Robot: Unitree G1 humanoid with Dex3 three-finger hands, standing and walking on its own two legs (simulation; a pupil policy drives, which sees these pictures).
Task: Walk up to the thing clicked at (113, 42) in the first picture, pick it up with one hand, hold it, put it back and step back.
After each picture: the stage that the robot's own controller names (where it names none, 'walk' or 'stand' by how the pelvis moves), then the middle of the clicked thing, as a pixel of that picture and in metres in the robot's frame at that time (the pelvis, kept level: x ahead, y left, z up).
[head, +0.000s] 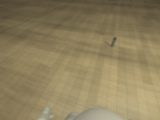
stand; (113, 42) +1.73 -0.52 -0.66
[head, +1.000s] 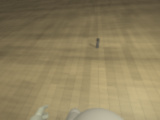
walk; (97, 43) +1.65 -0.03 -0.63
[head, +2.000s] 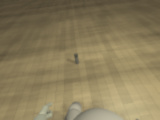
walk; (76, 59) +1.06 +0.33 -0.65
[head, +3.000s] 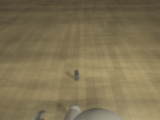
walk; (76, 75) +0.69 +0.24 -0.64
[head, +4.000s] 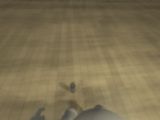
walk; (72, 88) +0.45 +0.18 -0.64
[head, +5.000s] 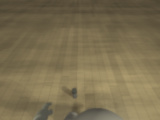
stand; (74, 93) +0.41 +0.18 -0.65
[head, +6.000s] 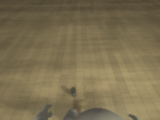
stand; (73, 92) +0.40 +0.20 -0.65
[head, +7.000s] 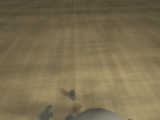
stand; (72, 95) +0.39 +0.21 -0.66
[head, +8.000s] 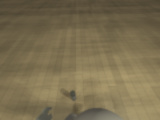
stand; (73, 95) +0.38 +0.20 -0.66
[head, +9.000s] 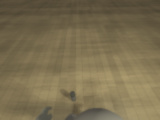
stand; (73, 96) +0.37 +0.20 -0.66
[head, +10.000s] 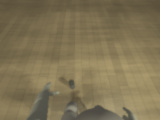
go down; (71, 84) +0.41 +0.19 -0.61
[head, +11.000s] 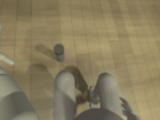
go down; (60, 54) +0.46 +0.24 -0.23
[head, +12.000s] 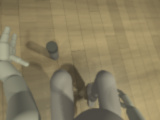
close in; (53, 52) +0.46 +0.25 -0.22
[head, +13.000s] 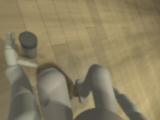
close; (30, 48) +0.44 +0.28 -0.16
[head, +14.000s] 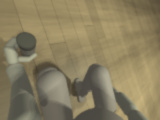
lift; (27, 48) +0.43 +0.29 -0.16
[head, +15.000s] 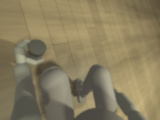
lift; (36, 53) +0.39 +0.26 -0.16
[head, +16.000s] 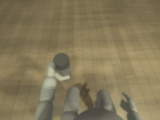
lift; (64, 70) +0.32 +0.17 +0.04
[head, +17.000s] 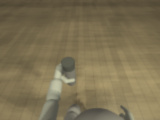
hold; (70, 73) +0.31 +0.15 +0.06
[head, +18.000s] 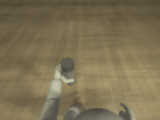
hold; (69, 73) +0.31 +0.15 +0.05
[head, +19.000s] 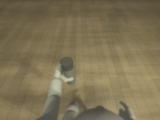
crouch; (69, 72) +0.33 +0.15 +0.02
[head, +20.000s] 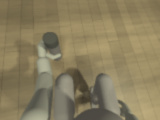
lower; (54, 49) +0.46 +0.22 -0.04
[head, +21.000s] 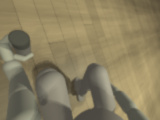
lower; (23, 48) +0.43 +0.29 -0.16
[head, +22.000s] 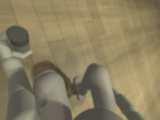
lower; (21, 46) +0.44 +0.30 -0.16
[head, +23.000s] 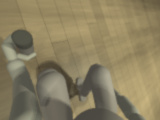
lower; (26, 48) +0.43 +0.30 -0.15
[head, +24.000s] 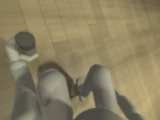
lower; (28, 49) +0.42 +0.29 -0.15
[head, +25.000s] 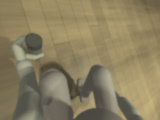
open; (35, 50) +0.43 +0.27 -0.16
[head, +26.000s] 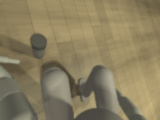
stand; (38, 49) +0.43 +0.27 -0.16
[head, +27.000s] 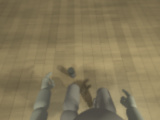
walk; (72, 73) +0.43 +0.19 -0.45
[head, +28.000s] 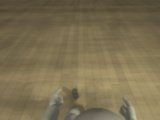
stand; (75, 94) +0.40 +0.16 -0.60
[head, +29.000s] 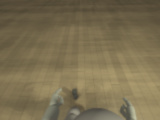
stand; (75, 94) +0.39 +0.17 -0.60
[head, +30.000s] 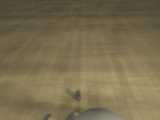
stand; (78, 96) +0.41 +0.15 -0.65
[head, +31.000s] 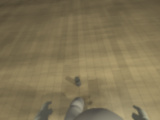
walk; (77, 81) +0.48 +0.20 -0.62
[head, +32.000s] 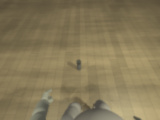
walk; (79, 65) +0.73 +0.17 -0.62
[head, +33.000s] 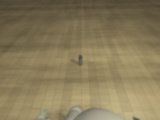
stand; (80, 60) +1.03 +0.23 -0.64
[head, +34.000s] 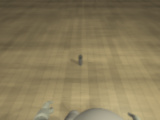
stand; (80, 60) +1.03 +0.20 -0.65
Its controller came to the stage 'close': yes
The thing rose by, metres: 0.69
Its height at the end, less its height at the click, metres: +0.00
